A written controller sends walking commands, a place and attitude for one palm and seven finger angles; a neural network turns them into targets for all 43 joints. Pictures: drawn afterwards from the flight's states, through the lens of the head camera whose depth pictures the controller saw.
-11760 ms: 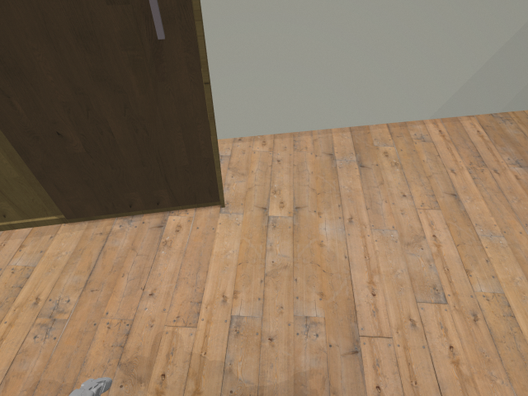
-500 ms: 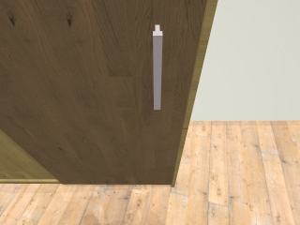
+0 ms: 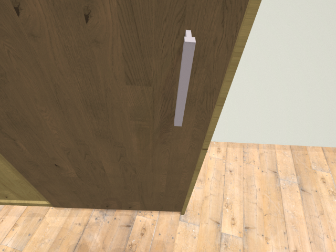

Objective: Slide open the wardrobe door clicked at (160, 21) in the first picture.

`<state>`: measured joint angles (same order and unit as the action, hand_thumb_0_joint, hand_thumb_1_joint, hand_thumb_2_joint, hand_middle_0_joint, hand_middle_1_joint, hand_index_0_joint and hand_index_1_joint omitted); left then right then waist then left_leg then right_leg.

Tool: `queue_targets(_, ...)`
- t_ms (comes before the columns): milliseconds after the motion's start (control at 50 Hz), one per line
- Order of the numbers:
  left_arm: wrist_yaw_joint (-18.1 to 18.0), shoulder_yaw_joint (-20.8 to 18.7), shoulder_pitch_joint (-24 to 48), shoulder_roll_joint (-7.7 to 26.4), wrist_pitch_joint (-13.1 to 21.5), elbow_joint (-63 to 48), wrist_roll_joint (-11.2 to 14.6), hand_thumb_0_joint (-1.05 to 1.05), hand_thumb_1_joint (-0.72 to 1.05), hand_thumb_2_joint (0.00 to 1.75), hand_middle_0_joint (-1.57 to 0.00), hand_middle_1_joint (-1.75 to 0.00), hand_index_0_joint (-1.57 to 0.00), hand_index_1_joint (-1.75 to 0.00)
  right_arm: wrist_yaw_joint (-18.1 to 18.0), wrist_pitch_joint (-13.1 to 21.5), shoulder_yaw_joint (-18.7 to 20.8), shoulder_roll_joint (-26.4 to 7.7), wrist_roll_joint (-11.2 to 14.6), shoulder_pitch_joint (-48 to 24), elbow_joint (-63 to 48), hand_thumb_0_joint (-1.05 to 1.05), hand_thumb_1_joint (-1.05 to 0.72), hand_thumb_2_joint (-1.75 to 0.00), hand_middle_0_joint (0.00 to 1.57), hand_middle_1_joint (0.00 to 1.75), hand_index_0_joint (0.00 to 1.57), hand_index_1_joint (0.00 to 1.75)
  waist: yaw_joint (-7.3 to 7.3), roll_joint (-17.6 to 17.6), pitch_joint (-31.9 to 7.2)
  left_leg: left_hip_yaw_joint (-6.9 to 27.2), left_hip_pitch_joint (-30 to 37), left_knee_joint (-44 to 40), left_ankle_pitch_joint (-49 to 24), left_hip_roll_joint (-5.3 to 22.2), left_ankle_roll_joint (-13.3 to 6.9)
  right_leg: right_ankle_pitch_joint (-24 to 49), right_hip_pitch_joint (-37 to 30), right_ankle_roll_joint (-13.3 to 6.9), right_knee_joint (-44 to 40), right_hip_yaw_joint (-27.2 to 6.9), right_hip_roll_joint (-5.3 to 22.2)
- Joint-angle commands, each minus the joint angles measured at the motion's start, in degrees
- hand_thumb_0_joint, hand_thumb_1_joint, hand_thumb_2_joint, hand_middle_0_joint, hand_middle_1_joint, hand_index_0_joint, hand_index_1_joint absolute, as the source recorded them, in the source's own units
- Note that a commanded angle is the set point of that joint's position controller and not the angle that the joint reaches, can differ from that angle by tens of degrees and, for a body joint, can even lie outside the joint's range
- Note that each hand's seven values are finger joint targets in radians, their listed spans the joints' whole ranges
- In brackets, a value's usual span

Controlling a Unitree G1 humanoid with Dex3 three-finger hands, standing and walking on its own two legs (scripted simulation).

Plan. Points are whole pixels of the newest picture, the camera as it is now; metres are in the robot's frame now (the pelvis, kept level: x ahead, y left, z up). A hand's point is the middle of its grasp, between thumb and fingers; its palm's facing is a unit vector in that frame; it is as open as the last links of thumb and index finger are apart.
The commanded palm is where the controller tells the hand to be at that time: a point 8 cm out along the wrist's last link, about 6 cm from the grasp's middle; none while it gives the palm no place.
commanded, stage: look again from close up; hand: right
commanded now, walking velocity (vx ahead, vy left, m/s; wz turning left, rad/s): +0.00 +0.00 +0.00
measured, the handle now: (182, 83) +0.43 +0.00 +0.20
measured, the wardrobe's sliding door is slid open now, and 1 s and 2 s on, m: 0.00 0.00 0.00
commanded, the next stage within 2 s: shuffle to correct the standing spot in 0.88 s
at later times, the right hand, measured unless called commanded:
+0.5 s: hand out of the picture +0.03 -0.15 -0.17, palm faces -0.05 +0.97 -0.22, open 7.4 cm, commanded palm none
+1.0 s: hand out of the picture +0.01 -0.15 -0.17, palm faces -0.04 +0.97 -0.22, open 7.4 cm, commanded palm none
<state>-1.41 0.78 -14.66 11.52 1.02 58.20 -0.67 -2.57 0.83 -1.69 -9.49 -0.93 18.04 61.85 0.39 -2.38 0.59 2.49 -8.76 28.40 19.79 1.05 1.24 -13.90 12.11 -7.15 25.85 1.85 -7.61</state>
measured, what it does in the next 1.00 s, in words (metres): stands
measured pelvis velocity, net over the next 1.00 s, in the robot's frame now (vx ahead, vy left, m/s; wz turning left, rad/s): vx -0.01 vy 0.04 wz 0.03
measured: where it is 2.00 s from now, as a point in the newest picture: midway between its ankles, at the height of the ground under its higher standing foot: outside the picture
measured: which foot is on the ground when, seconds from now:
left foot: down 0.00-1.00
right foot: down 0.00-1.00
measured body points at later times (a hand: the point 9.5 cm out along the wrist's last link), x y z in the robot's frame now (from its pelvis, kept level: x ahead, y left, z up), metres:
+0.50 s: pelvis +0.00 +0.03 +0.01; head +0.01 +0.03 +0.46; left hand +0.02 +0.29 -0.14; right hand +0.04 -0.20 -0.15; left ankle -0.05 +0.14 -0.74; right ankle +0.00 -0.04 -0.74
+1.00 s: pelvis -0.01 +0.04 +0.01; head +0.01 +0.04 +0.46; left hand +0.02 +0.28 -0.14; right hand +0.01 -0.20 -0.15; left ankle -0.05 +0.14 -0.74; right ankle +0.00 -0.04 -0.74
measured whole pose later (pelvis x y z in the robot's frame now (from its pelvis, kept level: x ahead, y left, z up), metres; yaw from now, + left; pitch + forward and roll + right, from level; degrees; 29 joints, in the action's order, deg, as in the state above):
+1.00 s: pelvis -0.01 +0.04 +0.01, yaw +2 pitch -1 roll +0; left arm -1.5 1.1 -11.7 11.7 1.5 64.6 -0.5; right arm -1.5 0.5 -1.7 -12.2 -0.7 14.3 63.1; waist 0.4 1.0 2.4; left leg 3.0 -5.8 22.9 16.0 -2.5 -1.8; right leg -11.6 9.1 -3.7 21.6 1.9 -3.9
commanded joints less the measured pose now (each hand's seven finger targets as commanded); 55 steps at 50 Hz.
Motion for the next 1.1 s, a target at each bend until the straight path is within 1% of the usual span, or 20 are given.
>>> queue_targets(0, -0.31, -1.54, -2.14, 7.0, 1.27, -2.4, 0.1, 0.0, 0.9, 0.9, -0.2, -0.3, -0.2, -0.3, -0.64, 0.87, 1.08, -6.87, 0.34, 2.09, -2.02, 0.0, -0.9, -0.9, 0.2, 0.3, 0.2, 0.3, -0.84, 6.67, 1.36, 4.09, -4.27, -4.11, -8.11, 2.98, -3.95, 13.77, -3.72, 3.52, -4.76, -10.42, 12.45)
queue_targets(40, -0.33, -1.44, -1.59, 7.1, 1.47, -2.03, 0.11, 0.0, 0.9, 0.9, -0.2, -0.3, -0.2, -0.3, -0.61, 1.13, 1.25, -7.48, 0.29, 2.19, -2.15, 0.0, -0.9, -0.9, 0.2, 0.3, 0.2, 0.3, -0.61, 6.32, 1.43, 4.88, -3.15, -4.28, -12.02, 3.52, -4.1, 15.12, -3.28, 3.26, -4.3, -9.53, 11.96)
queue_targets(100, -0.38, -1.33, -1.58, 7.28, 1.6, -1.16, 0.11, 0.0, 0.9, 0.9, -0.2, -0.3, -0.2, -0.3, -0.47, 0.89, 1.26, -7.82, 0.32, 1.55, -2.2, 0.0, -0.9, -0.9, 0.2, 0.3, 0.2, 0.3, -0.75, 5.45, 2.24, 4.99, -3.61, -4.52, -10.56, 3.31, -4.05, 12.49, -3.33, 3.24, -5.61, -9.36, 12.25)
queue_targets(120, -0.4, -1.31, -1.11, 7.0, 1.69, -0.93, 0.12, 0.0, 0.9, 0.9, -0.2, -0.3, -0.2, -0.3, -0.5, 0.98, 1.36, -7.91, 0.21, 1.77, -2.24, 0.0, -0.9, -0.9, 0.2, 0.3, 0.2, 0.3, -0.28, 5.29, 3.0, 4.89, -3.07, -4.72, -12.12, 3.52, -4.1, 13.48, -2.61, 3.0, -5.23, -9.06, 12.15)
queue_targets(160, -0.48, -1.37, -0.82, 7.21, 1.77, -0.49, 0.1, 0.0, 0.9, 0.9, -0.2, -0.3, -0.2, -0.3, -0.49, 1.05, 1.49, -8.54, 0.31, 1.59, -2.22, 0.0, -0.9, -0.9, 0.2, 0.3, 0.2, 0.3, -0.47, 4.63, 1.12, 5.38, -2.31, -4.58, -14.66, 3.75, -4.21, 15.1, -4.18, 3.18, -4.82, -8.5, 12.16)
queue_targets(220, -0.59, -1.32, -0.71, 7.03, 1.83, 0.31, 0.16, 0.0, 0.9, 0.9, -0.2, -0.3, -0.2, -0.3, -0.45, 1.09, 1.56, -8.71, 0.24, 1.35, -2.23, 0.0, -0.9, -0.9, 0.2, 0.3, 0.2, 0.3, -0.13, 5.23, 0.76, 5.34, -1.26, -5.13, -16.59, 3.91, -4.11, 16.19, -4.37, 3.04, -4.46, -8.11, 12.49)
queue_targets(300, -0.55, -1.21, 0.02, 7.41, 1.63, 1.34, 0.1, 0.0, 0.9, 0.9, -0.2, -0.3, -0.2, -0.3, -0.22, 0.8, 1.42, -9.19, 0.34, 0.08, -2.06, 0.0, -0.9, -0.9, 0.2, 0.3, 0.2, 0.3, -0.18, 3.67, 1.6, 5.78, -1.61, -6.02, -15.63, 4.04, -4.12, 13.78, -4.49, 3.41, -5.44, -7.83, 12.63)
queue_targets(340, -0.59, -1.23, 0.2, 7.5, 1.65, 1.56, 0.18, 0.0, 0.9, 0.9, -0.2, -0.3, -0.2, -0.3, -0.22, 0.96, 1.5, -9.67, 0.32, -0.02, -2.05, 0.0, -0.9, -0.9, 0.2, 0.3, 0.2, 0.3, -0.15, 4.01, 0.66, 6.04, -0.48, -6.25, -18.07, 4.36, -4.24, 14.34, -4.57, 3.48, -4.97, -7.46, 12.59)
queue_targets(400, -0.61, -1.12, 0.42, 7.58, 1.53, 2.32, 0.08, 0.0, 0.9, 0.9, -0.2, -0.3, -0.2, -0.3, -0.04, 0.69, 1.4, -9.68, 0.39, -1.01, -1.71, 0.0, -0.9, -0.9, 0.2, 0.3, 0.2, 0.3, -0.24, 2.32, 0.99, 5.83, -0.8, -6.54, -16.55, 4.19, -4.17, 13.99, -4.95, 3.73, -5.79, -7.59, 12.93)
queue_targets(460, -0.62, -1.1, 0.85, 7.92, 1.44, 2.59, 0.17, 0.0, 0.9, 0.9, -0.2, -0.3, -0.2, -0.3, 0.04, 0.67, 1.41, -10.19, 0.39, -1.62, -1.68, 0.0, -0.9, -0.9, 0.2, 0.3, 0.2, 0.3, -0.2, 2.16, 1.5, 6.01, -0.42, -7.26, -16.7, 4.33, -4.15, 12.97, -4.33, 3.81, -5.84, -7.46, 12.96)
queue_targets(500, -0.58, -1.02, 1.02, 7.89, 1.38, 2.84, 0.11, 0.0, 0.9, 0.9, -0.2, -0.3, -0.2, -0.3, 0.17, 0.59, 1.31, -10.0, 0.4, -1.73, -1.42, 0.0, -0.9, -0.9, 0.2, 0.3, 0.2, 0.3, -0.07, 2.21, 1.65, 6.15, -0.59, -7.7, -15.98, 4.32, -4.08, 12.24, -4.41, 3.89, -6.17, -7.39, 13.08)
queue_targets(520, -0.62, -1.08, 0.71, 7.54, 1.43, 2.79, 0.19, 0.0, 0.9, 0.9, -0.2, -0.3, -0.2, -0.3, 0.08, 0.71, 1.45, -10.05, 0.25, -1.48, -1.61, 0.0, -0.9, -0.9, 0.2, 0.3, 0.2, 0.3, -0.08, 3.93, 1.18, 5.94, 0.21, -7.65, -17.4, 4.22, -4.15, 13.1, -4.42, 3.76, -5.68, -7.38, 13.07)
queue_targets(600, -0.56, -1.04, 1.21, 8.23, 1.26, 3.29, 0.13, 0.0, 0.9, 0.9, -0.2, -0.3, -0.2, -0.3, 0.26, 0.52, 1.21, -10.12, 0.45, -2.2, -1.31, 0.0, -0.9, -0.9, 0.2, 0.3, 0.2, 0.3, -0.25, 2.53, 1.33, 6.21, -0.53, -8.2, -15.62, 4.29, -4.0, 11.69, -5.01, 4.03, -6.64, -7.51, 13.28)
queue_targets(620, -0.59, -1.03, 1.14, 7.87, 1.28, 3.31, 0.21, 0.0, 0.9, 0.9, -0.2, -0.3, -0.2, -0.3, 0.22, 0.63, 1.31, -10.06, 0.31, -1.85, -1.42, 0.0, -0.9, -0.9, 0.2, 0.3, 0.2, 0.3, -0.08, 3.47, 1.76, 6.09, -0.37, -8.4, -16.3, 4.22, -4.02, 12.04, -4.71, 3.86, -6.3, -7.28, 13.32)
queue_targets(700, -0.53, -1.05, 1.42, 8.22, 1.2, 3.72, 0.13, 0.0, 0.9, 0.9, -0.2, -0.3, -0.2, -0.3, 0.31, 0.51, 1.25, -10.07, 0.42, -2.29, -1.12, 0.0, -0.9, -0.9, 0.2, 0.3, 0.2, 0.3, -0.21, 2.42, 1.14, 6.24, -0.37, -8.62, -15.22, 4.25, -3.94, 11.5, -5.17, 4.05, -6.92, -7.54, 13.47)
queue_targets(720, -0.57, -1.04, 1.38, 7.84, 1.21, 3.73, 0.25, 0.0, 0.9, 0.9, -0.2, -0.3, -0.2, -0.3, 0.27, 0.58, 1.24, -10.01, 0.29, -1.91, -1.04, 0.0, -0.9, -0.9, 0.2, 0.3, 0.2, 0.3, -0.06, 3.75, 1.78, 6.14, -0.5, -8.74, -15.66, 4.17, -3.91, 11.62, -4.96, 3.92, -6.7, -7.37, 13.41)
queue_targets(860, -0.53, -1.12, 1.51, 8.29, 1.16, 4.07, 0.22, 0.0, 0.9, 0.9, -0.2, -0.3, -0.2, -0.3, 0.34, 0.54, 1.21, -10.02, 0.41, -2.07, -0.8, 0.0, -0.9, -0.9, 0.2, 0.3, 0.2, 0.3, -0.24, 3.53, 1.54, 6.21, -0.72, -9.01, -14.36, 4.26, -3.82, 10.86, -5.22, 4.0, -7.45, -7.95, 13.5)
queue_targets(960, -0.59, -1.2, 1.77, 8.38, 1.25, 4.31, 0.19, 0.0, 0.9, 0.9, -0.2, -0.3, -0.2, -0.3, 0.34, 0.59, 1.28, -10.04, 0.39, -1.96, -0.56, 0.0, -0.9, -0.9, 0.2, 0.3, 0.2, 0.3, -0.24, 2.92, 0.84, 6.24, -0.55, -8.84, -15.57, 4.32, -3.82, 12.63, -5.95, 3.99, -7.32, -7.88, 13.61)
queue_targets(1020, -0.84, -1.14, 1.83, 6.99, 1.26, 4.41, 0.17, 0.0, 0.9, 0.9, -0.2, -0.3, -0.2, -0.3, 0.36, 0.2, 1.14, -8.67, 0.36, -1.05, -0.2, 0.0, -0.9, -0.9, 0.2, 0.3, 0.2, 0.3, -0.24, 3.84, 1.75, 5.15, -1.49, -8.51, -14.91, 3.39, -3.08, 14.89, -6.23, 3.82, -7.47, -8.46, 14.65)
queue_targets(1080, -1.23, -1.25, 0.72, 6.2, 0.95, 4.51, -0.03, 0.0, 0.9, 0.9, -0.2, -0.3, -0.2, -0.3, 0.29, -0.79, 1.21, -7.06, 0.47, 0.35, 0.0, 0.0, -0.9, -0.9, 0.2, 0.3, 0.2, 0.3, -0.38, 2.35, 0.83, 3.98, -2.43, -6.49, -13.24, 2.54, -2.46, 17.84, -6.81, 3.55, -7.12, -9.65, 16.24)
